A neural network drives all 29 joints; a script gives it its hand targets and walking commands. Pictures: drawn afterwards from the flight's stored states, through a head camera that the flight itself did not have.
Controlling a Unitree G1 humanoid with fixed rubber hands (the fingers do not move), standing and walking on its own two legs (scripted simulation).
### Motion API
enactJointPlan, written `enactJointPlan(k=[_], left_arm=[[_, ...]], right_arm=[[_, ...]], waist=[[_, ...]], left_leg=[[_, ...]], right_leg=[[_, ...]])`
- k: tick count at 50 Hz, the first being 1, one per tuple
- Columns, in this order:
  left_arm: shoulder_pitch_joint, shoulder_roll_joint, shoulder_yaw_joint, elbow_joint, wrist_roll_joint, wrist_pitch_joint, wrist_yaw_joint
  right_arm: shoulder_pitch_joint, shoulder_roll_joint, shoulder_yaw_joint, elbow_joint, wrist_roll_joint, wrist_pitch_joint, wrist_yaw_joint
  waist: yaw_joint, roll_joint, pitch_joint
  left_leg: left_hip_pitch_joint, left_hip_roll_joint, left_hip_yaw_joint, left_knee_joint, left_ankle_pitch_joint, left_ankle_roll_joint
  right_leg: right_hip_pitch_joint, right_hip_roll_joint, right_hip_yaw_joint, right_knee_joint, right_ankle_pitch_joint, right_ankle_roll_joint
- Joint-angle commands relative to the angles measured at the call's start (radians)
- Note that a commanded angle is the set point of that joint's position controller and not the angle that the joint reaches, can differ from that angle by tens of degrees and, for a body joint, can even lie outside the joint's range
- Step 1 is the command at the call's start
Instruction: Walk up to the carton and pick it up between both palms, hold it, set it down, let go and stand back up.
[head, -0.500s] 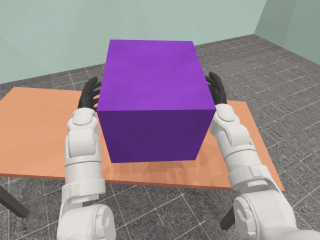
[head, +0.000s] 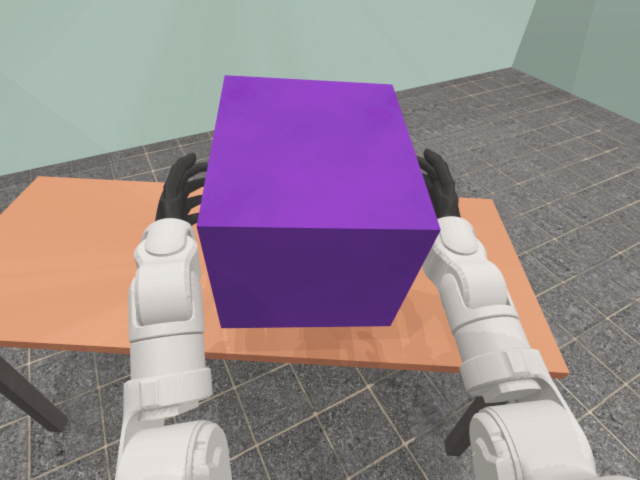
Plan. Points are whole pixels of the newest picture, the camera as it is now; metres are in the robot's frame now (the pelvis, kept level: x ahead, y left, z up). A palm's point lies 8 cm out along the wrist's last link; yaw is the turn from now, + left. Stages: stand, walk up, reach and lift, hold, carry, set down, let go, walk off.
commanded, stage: hold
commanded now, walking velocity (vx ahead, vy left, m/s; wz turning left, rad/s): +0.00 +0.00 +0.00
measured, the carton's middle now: (309, 203) +0.41 +0.01 +0.15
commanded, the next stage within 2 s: none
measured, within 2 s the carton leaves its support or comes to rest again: neither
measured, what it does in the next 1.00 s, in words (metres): stands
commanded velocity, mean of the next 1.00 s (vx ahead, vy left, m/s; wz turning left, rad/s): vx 0.00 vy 0.00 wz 0.00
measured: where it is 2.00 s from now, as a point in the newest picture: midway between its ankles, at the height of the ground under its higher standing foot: outside the picture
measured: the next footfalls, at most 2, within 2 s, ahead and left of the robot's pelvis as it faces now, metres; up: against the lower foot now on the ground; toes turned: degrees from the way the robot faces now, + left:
none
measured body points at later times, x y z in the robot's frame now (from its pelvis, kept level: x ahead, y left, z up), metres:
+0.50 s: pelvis +0.01 +0.00 +0.00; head -0.03 +0.03 +0.45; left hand +0.37 +0.17 +0.17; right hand +0.38 -0.14 +0.17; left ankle +0.02 +0.13 -0.75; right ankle +0.03 -0.12 -0.75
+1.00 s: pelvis +0.02 +0.00 +0.00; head -0.01 +0.03 +0.45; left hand +0.40 +0.18 +0.17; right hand +0.40 -0.14 +0.18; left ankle +0.02 +0.13 -0.75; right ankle +0.03 -0.12 -0.75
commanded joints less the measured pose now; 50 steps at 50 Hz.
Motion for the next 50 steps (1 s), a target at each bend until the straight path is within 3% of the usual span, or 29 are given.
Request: enactJointPlan(k=[1,6,12,19,25,33,34,35,36,38,40,41,43,46,50], left_arm=[[-0.684,-0.479,-0.437,-0.023,-0.146,-0.065,-0.127],[-0.690,-0.465,-0.392,0.010,-0.128,-0.067,-0.147],[-0.673,-0.470,-0.404,-0.016,-0.122,-0.074,-0.159],[-0.655,-0.492,-0.477,-0.097,-0.142,-0.076,-0.148],[-0.634,-0.503,-0.521,-0.141,-0.157,-0.072,-0.127],[-0.614,-0.498,-0.514,-0.146,-0.155,-0.061,-0.121],[-0.728,-0.442,-0.426,0.024,-0.129,-0.074,-0.128],[-0.703,-0.463,-0.395,0.060,-0.107,-0.079,-0.134],[-0.685,-0.479,-0.383,0.056,-0.093,-0.088,-0.139],[-0.715,-0.497,-0.407,-0.006,-0.113,-0.101,-0.138],[-0.753,-0.497,-0.460,-0.064,-0.146,-0.117,-0.131],[-0.748,-0.484,-0.455,-0.029,-0.145,-0.116,-0.129],[-0.690,-0.471,-0.417,-0.005,-0.115,-0.107,-0.136],[-0.651,-0.471,-0.388,0.019,-0.097,-0.092,-0.155],[-0.667,-0.481,-0.466,-0.116,-0.139,-0.106,-0.150]], right_arm=[[-0.787,0.533,0.355,-0.204,0.030,-0.076,0.131],[-0.803,0.544,0.348,-0.173,0.031,-0.086,0.122],[-0.766,0.540,0.369,-0.177,0.055,-0.090,0.106],[-0.727,0.521,0.390,-0.234,0.082,-0.091,0.104],[-0.710,0.499,0.401,-0.270,0.092,-0.089,0.112],[-0.714,0.490,0.410,-0.281,0.094,-0.084,0.115],[-0.838,0.457,0.337,-0.177,0.048,-0.078,0.132],[-0.808,0.497,0.319,-0.137,0.027,-0.082,0.140],[-0.793,0.520,0.318,-0.143,0.013,-0.090,0.144],[-0.820,0.552,0.349,-0.203,0.029,-0.111,0.140],[-0.838,0.556,0.391,-0.237,0.063,-0.124,0.125],[-0.830,0.541,0.384,-0.204,0.061,-0.118,0.118],[-0.749,0.531,0.370,-0.137,0.059,-0.099,0.110],[-0.736,0.504,0.335,-0.133,0.044,-0.092,0.109],[-0.737,0.512,0.407,-0.235,0.093,-0.106,0.096]], waist=[[0.012,0.036,-0.336],[0.011,0.018,-0.363],[-0.010,0.034,-0.355],[-0.032,0.081,-0.347],[-0.032,0.097,-0.351],[-0.017,0.078,-0.358],[0.000,0.066,-0.284],[0.006,0.038,-0.244],[0.016,0.016,-0.255],[0.020,0.025,-0.376],[0.013,0.043,-0.480],[-0.002,0.058,-0.462],[-0.004,0.050,-0.378],[-0.013,0.054,-0.332],[-0.029,0.074,-0.460]], left_leg=[[-0.025,-0.071,0.068,-0.083,0.006,0.033],[-0.017,-0.083,0.076,-0.068,0.063,0.036],[0.017,-0.089,0.069,-0.042,0.169,0.013],[0.065,-0.082,0.053,-0.015,0.271,-0.021],[0.094,-0.070,0.043,-0.009,0.294,-0.033],[0.085,-0.067,0.047,-0.015,0.269,-0.022],[0.007,-0.071,0.042,-0.056,0.077,-0.002],[-0.021,-0.073,0.058,-0.085,-0.018,0.021],[-0.043,-0.072,0.062,-0.101,-0.030,0.036],[-0.011,-0.081,0.070,-0.076,0.103,0.043],[0.080,-0.084,0.062,-0.022,0.272,0.023],[0.094,-0.086,0.063,-0.008,0.270,0.013],[0.092,-0.082,0.058,-0.014,0.260,0.007],[0.045,-0.082,0.061,-0.049,0.194,0.009],[0.130,-0.087,0.038,0.022,0.415,-0.018]], right_leg=[[0.115,0.044,-0.011,-0.037,-0.032,0.025],[0.171,0.044,-0.008,-0.031,0.049,0.036],[0.201,0.051,-0.015,-0.020,0.152,0.044],[0.174,0.064,-0.027,-0.016,0.171,0.032],[0.135,0.072,-0.033,-0.019,0.139,0.021],[0.142,0.071,-0.026,-0.022,0.132,0.019],[0.088,0.055,-0.032,-0.046,-0.028,0.018],[0.077,0.049,-0.030,-0.056,-0.087,0.024],[0.102,0.047,-0.029,-0.061,-0.093,0.024],[0.152,0.047,-0.015,-0.035,0.061,0.027],[0.177,0.056,-0.015,-0.014,0.225,0.033],[0.165,0.057,-0.015,-0.012,0.223,0.037],[0.170,0.058,-0.016,-0.021,0.202,0.032],[0.162,0.055,-0.024,-0.038,0.132,0.031],[0.222,0.065,-0.018,-0.001,0.342,0.037]])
